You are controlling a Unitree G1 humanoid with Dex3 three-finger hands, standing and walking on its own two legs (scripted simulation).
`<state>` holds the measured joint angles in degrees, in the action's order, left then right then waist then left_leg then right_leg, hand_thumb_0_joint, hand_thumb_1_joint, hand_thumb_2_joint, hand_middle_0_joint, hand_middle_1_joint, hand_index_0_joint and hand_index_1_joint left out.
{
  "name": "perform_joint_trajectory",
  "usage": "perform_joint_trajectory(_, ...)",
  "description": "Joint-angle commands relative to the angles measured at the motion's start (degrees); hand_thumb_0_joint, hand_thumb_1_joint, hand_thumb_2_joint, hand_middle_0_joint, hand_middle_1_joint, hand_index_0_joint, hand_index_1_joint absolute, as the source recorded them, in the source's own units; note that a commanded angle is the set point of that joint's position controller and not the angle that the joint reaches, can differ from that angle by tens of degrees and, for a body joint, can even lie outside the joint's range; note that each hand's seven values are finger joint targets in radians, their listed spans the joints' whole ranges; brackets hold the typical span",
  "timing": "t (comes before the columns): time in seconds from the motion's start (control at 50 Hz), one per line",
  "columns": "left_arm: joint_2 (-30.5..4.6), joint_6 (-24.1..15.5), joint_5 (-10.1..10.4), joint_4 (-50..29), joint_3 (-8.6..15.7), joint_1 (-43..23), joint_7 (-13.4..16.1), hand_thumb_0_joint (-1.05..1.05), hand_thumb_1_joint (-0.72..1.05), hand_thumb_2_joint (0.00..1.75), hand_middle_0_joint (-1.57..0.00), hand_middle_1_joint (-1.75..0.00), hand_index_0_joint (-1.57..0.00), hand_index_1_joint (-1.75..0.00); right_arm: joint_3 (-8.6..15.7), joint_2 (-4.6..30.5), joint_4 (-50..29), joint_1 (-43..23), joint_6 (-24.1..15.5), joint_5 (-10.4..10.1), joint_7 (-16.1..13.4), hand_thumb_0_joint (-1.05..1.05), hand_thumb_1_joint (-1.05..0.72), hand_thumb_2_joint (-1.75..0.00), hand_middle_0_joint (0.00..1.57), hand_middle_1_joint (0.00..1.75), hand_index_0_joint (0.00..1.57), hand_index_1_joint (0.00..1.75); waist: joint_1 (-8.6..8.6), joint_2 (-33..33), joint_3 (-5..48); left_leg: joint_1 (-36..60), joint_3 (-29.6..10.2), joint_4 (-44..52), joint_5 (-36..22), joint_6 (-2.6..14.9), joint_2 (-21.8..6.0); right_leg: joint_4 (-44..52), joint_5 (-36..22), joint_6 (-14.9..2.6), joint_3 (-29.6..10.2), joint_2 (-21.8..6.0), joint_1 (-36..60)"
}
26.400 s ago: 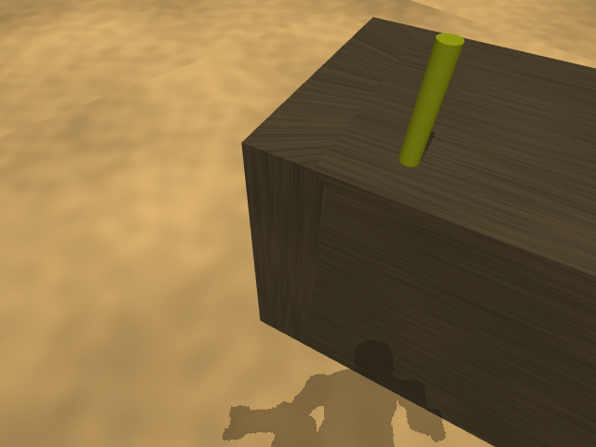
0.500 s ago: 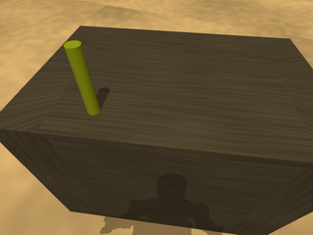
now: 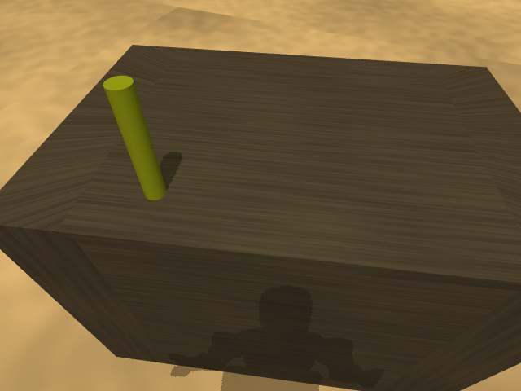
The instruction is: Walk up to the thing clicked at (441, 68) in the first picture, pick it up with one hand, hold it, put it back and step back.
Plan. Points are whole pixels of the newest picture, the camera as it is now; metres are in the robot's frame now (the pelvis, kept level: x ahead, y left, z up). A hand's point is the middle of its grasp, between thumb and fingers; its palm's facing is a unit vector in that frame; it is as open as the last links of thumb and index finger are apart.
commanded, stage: home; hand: left
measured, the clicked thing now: (139, 146) +0.46 +0.22 +0.13
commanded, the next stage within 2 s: stand in 0.34 s
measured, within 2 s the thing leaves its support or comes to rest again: neither
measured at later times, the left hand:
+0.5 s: hand out of the picture +0.07 +0.26 -0.16, palm faces -0.03 -0.94 -0.35, open 17.5 cm
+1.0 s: hand out of the picture +0.08 +0.26 -0.16, palm faces -0.04 -0.94 -0.34, open 8.0 cm
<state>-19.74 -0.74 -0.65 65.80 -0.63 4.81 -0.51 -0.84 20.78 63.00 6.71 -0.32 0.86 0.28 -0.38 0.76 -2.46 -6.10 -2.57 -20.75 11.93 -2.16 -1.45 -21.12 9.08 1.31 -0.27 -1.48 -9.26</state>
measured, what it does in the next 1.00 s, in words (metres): stands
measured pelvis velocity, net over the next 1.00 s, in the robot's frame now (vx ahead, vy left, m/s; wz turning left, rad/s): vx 0.01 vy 0.00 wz -0.01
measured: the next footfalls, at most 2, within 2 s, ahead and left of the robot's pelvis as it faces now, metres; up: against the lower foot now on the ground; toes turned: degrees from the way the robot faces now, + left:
none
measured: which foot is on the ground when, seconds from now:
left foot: down 0.00-1.00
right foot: down 0.00-1.00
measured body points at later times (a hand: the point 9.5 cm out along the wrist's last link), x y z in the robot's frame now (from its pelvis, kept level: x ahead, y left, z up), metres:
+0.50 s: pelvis +0.00 +0.00 +0.00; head +0.01 +0.00 +0.45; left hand +0.07 +0.31 -0.13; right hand +0.06 -0.30 -0.14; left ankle +0.00 +0.14 -0.75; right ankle +0.03 -0.13 -0.75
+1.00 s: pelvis +0.01 +0.00 +0.00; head +0.02 +0.00 +0.45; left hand +0.08 +0.31 -0.13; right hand +0.07 -0.30 -0.13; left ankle +0.00 +0.14 -0.75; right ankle +0.03 -0.13 -0.75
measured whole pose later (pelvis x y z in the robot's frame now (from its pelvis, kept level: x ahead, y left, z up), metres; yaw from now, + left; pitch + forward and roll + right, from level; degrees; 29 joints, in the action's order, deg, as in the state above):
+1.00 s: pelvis +0.01 +0.00 +0.00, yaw -1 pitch -2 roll +0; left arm -19.9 -0.3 -0.7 65.4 0.0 6.4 -0.7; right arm -0.3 20.6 63.6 7.9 -0.2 0.9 0.4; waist -0.1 0.4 -3.1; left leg -5.6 -1.8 -19.6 12.2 -1.8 -1.3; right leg -20.1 9.2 1.6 -1.0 -1.6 -9.1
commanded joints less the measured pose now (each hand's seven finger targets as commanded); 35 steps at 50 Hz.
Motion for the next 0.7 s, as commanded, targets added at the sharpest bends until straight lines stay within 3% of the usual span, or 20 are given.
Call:
perform_joint_trajectory(0.0, -12.86, -1.09, 0.20, -2.98, 2.46, -2.10, 1.03, 0.00, -0.59, 0.03, -0.05, -0.05, -0.05, -0.05, 2.56, 11.89, -2.88, -0.95, -1.10, -0.23, -0.80, 0.00, -0.90, -0.90, 0.20, 0.30, 0.20, 0.30, -0.07, -0.28, 3.60, -2.85, -3.34, 4.39, -7.38, 2.28, -5.21, 3.06, -7.14, -1.98, -4.57, -5.37, 4.45)
perform_joint_trajectory(0.08, -13.01, -0.95, 0.05, -3.06, 2.55, -2.26, 1.06, 0.00, -0.60, 0.02, -0.05, -0.04, -0.05, -0.04, 2.77, 11.98, -2.82, -1.34, -1.02, -0.22, -0.86, 0.00, -0.90, -0.90, 0.20, 0.30, 0.20, 0.30, 0.04, -0.16, 2.72, -2.60, -3.31, 4.72, -4.75, 2.36, -5.19, 3.82, -4.05, -2.09, -4.63, -5.27, 3.06)
perform_joint_trajectory(0.12, -13.25, -0.75, 0.01, -3.18, 2.73, -2.38, 1.02, 0.00, -0.60, 0.03, -0.05, -0.05, -0.05, -0.05, 2.89, 11.97, -2.68, -1.14, -0.83, -0.05, -0.83, 0.00, -0.90, -0.90, 0.20, 0.30, 0.20, 0.30, 0.03, -0.49, 1.38, -4.09, -3.23, 5.39, -0.39, 2.47, -4.84, 4.40, 0.80, -2.09, -4.62, -4.89, 2.27)
perform_joint_trajectory(0.16, -13.17, -0.81, -0.02, -3.10, 2.72, -2.07, 0.94, 0.00, -0.60, 0.02, -0.05, -0.04, -0.05, -0.04, 2.92, 11.74, -2.60, -0.85, -0.76, -0.06, -0.75, 0.00, -0.90, -0.90, 0.20, 0.30, 0.20, 0.30, 0.11, -1.10, 1.51, -4.30, -3.19, 5.39, -0.14, 2.67, -4.82, 4.61, 1.03, -2.16, -4.91, -5.08, 2.27)
perform_joint_trajectory(0.2, -13.07, -0.74, -0.02, -3.19, 2.75, -2.07, 0.95, 0.00, -0.61, 0.02, -0.05, -0.04, -0.05, -0.04, 3.01, 11.85, -2.72, -0.73, -0.79, -0.08, -0.74, 0.00, -0.90, -0.90, 0.20, 0.30, 0.20, 0.30, 0.26, -0.52, 1.71, -4.80, -3.24, 5.56, 0.15, 2.67, -4.83, 4.36, 0.59, -2.26, -4.85, -5.04, 2.87)
perform_joint_trajectory(0.24, -12.77, -0.78, 0.03, -3.17, 2.70, -1.55, 0.88, 0.00, -0.60, 0.02, -0.05, -0.04, -0.05, -0.04, 2.86, 11.73, -2.68, -0.82, -1.00, -0.14, -0.77, 0.00, -0.90, -0.90, 0.20, 0.30, 0.20, 0.30, 0.09, -0.24, 2.78, -3.95, -3.40, 5.51, -2.95, 2.72, -5.30, 3.35, -3.58, -2.48, -4.78, -5.35, 3.69)
perform_joint_trajectory(0.28, -12.76, -0.81, 0.11, -3.12, 2.66, -1.38, 0.86, 0.00, -0.58, 0.04, -0.05, -0.05, -0.05, -0.05, 2.84, 11.80, -2.59, -0.92, -1.04, -0.15, -0.74, 0.00, -0.90, -0.90, 0.20, 0.30, 0.20, 0.30, 0.03, 0.07, 2.40, -3.83, -3.17, 5.56, -1.35, 2.62, -4.94, 3.79, -1.62, -2.33, -4.77, -5.20, 3.28)
perform_joint_trajectory(0.42, -13.01, -0.85, 0.18, -3.19, 2.63, -1.14, 0.99, 0.00, -0.60, 0.03, -0.05, -0.05, -0.05, -0.05, 2.76, 11.63, -2.43, -0.24, -0.93, -0.26, -0.75, 0.00, -0.90, -0.90, 0.20, 0.30, 0.20, 0.30, 0.22, -0.99, 3.04, -2.91, -2.97, 4.97, -4.21, 2.64, -5.07, 3.44, -4.97, -2.27, -4.74, -5.45, 3.80)
perform_joint_trajectory(0.46, -12.94, -0.80, 0.15, -3.29, 2.57, -0.96, 0.98, 0.00, -0.44, 0.19, -0.20, -0.21, -0.20, -0.21, 2.78, 11.69, -2.44, -0.25, -0.83, -0.21, -0.78, 0.00, -0.90, -0.90, 0.20, 0.30, 0.20, 0.30, 0.23, -1.02, 2.78, -2.76, -2.94, 4.97, -3.69, 2.77, -5.13, 3.85, -4.33, -2.26, -4.80, -5.49, 3.18)
perform_joint_trajectory(0.48, -12.99, -0.79, 0.19, -3.24, 2.63, -0.83, 0.94, 0.00, -0.36, 0.27, -0.20, -0.29, -0.20, -0.29, 2.81, 11.88, -2.50, -0.14, -0.89, -0.20, -0.80, 0.00, -0.90, -0.90, 0.20, 0.30, 0.20, 0.30, 0.26, -0.77, 3.11, -2.58, -2.99, 5.01, -4.20, 2.71, -5.24, 3.60, -5.21, -2.33, -4.90, -5.53, 3.64)
perform_joint_trajectory(0.64, -13.16, -0.71, 0.15, -3.36, 2.78, -0.68, 0.87, 0.00, 0.28, 0.90, -0.20, -0.30, -0.20, -0.30, 2.67, 11.63, -2.47, 0.15, -0.97, -0.26, -0.75, 0.00, -0.90, -0.90, 0.20, 0.30, 0.20, 0.30, 0.14, -0.92, 2.24, -2.39, -3.04, 5.53, -2.97, 2.71, -5.20, 3.79, -2.88, -2.37, -5.07, -5.39, 2.39)
perform_joint_trajectory(0.68, -13.05, -0.79, 0.19, -3.55, 2.79, -0.99, 0.93, 0.00, 0.44, 0.90, -0.20, -0.30, -0.20, -0.30, 2.89, 11.81, -2.62, -0.07, -0.94, -0.26, -0.77, 0.00, -0.90, -0.90, 0.20, 0.30, 0.20, 0.30, 0.23, -0.94, 2.71, -2.30, -2.93, 5.24, -4.33, 2.65, -5.15, 3.80, -4.15, -2.24, -4.87, -5.29, 2.79)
